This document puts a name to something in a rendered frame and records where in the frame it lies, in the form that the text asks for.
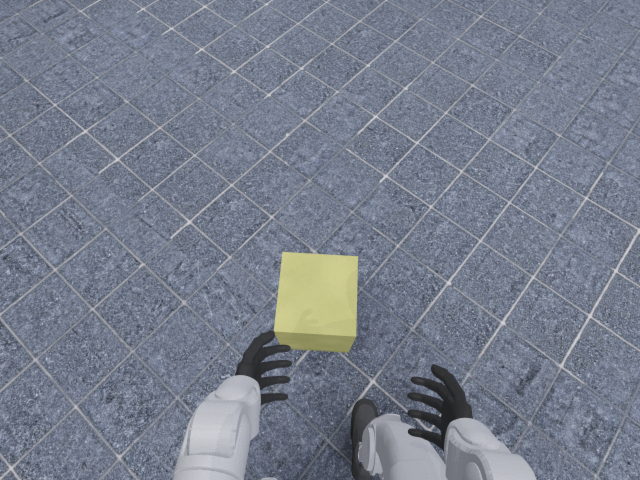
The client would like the robot right hand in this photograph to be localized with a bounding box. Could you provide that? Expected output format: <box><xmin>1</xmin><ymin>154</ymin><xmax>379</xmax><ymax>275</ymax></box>
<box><xmin>407</xmin><ymin>364</ymin><xmax>473</xmax><ymax>452</ymax></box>

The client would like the right robot thigh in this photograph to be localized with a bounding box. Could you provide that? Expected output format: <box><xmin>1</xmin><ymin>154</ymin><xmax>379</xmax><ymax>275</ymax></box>
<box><xmin>364</xmin><ymin>421</ymin><xmax>448</xmax><ymax>480</ymax></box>

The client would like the right robot shin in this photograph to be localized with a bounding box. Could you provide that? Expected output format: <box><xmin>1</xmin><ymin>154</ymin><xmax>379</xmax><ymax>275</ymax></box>
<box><xmin>358</xmin><ymin>414</ymin><xmax>401</xmax><ymax>471</ymax></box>

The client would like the carton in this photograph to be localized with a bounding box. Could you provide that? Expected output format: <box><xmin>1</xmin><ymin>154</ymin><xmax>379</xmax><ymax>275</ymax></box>
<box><xmin>274</xmin><ymin>252</ymin><xmax>358</xmax><ymax>353</ymax></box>

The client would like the robot left hand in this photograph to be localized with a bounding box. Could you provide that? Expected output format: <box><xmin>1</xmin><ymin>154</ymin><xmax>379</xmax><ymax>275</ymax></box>
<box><xmin>234</xmin><ymin>331</ymin><xmax>292</xmax><ymax>405</ymax></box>

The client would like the left robot forearm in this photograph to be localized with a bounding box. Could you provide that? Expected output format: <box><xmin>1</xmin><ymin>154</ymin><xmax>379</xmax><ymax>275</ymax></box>
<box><xmin>173</xmin><ymin>375</ymin><xmax>261</xmax><ymax>480</ymax></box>

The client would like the right robot forearm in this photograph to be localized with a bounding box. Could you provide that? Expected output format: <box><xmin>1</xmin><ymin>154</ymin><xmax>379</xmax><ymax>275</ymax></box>
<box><xmin>444</xmin><ymin>418</ymin><xmax>537</xmax><ymax>480</ymax></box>

